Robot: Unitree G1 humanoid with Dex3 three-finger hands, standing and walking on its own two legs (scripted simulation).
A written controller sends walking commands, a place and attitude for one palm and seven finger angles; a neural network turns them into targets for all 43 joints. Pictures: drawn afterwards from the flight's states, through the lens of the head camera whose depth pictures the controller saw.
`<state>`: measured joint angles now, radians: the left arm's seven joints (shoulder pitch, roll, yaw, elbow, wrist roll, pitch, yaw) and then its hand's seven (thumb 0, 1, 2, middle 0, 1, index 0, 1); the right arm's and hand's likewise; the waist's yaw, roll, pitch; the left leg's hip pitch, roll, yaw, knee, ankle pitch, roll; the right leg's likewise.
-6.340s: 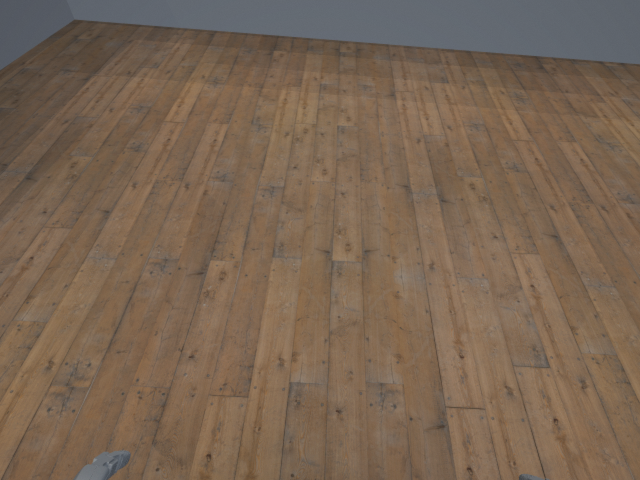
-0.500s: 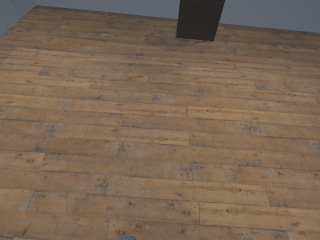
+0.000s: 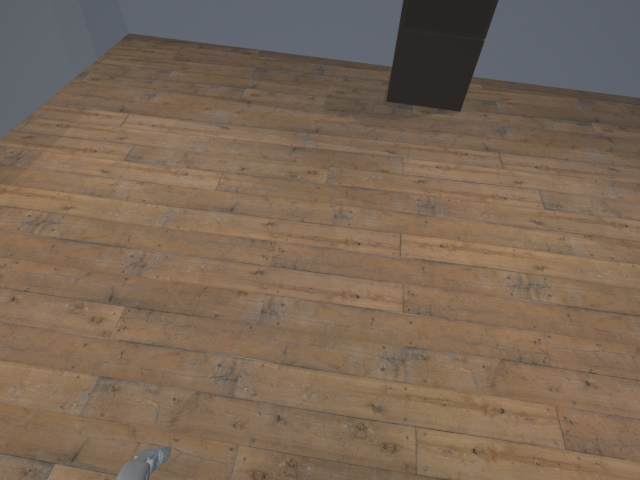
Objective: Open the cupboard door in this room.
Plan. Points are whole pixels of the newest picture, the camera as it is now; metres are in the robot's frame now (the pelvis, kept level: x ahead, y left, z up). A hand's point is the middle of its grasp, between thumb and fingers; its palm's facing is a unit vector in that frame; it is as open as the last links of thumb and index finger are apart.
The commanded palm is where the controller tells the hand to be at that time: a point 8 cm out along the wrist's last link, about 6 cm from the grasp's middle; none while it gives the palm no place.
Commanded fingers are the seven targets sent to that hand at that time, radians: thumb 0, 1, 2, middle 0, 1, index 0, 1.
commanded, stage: turn or walk to find it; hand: left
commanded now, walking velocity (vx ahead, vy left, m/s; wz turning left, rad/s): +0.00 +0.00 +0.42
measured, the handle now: out of the picture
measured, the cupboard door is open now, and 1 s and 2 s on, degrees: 0 0 0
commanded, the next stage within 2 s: none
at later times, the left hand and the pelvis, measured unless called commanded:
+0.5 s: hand out of the picture -0.04 +0.17 -0.16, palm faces +0.26 -0.93 -0.25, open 7.4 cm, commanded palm none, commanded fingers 0.00 0.90 0.90 -0.20 -0.30 -0.20 -0.30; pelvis -0.03 -0.03 +0.00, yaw +14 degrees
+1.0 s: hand out of the picture -0.06 +0.25 -0.16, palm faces +0.43 -0.87 -0.23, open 7.4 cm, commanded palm none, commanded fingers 0.00 0.90 0.90 -0.20 -0.30 -0.20 -0.30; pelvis -0.06 +0.02 +0.00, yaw +24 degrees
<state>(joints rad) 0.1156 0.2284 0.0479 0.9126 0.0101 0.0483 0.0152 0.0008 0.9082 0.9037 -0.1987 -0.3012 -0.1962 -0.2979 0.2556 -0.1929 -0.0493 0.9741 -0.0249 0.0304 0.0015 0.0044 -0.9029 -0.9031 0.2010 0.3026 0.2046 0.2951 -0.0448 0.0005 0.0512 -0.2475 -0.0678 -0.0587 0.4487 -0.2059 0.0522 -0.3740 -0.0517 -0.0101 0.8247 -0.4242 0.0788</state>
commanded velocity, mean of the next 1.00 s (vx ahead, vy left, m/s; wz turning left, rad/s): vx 0.00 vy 0.00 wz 0.42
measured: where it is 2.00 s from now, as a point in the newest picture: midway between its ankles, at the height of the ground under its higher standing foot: outside the picture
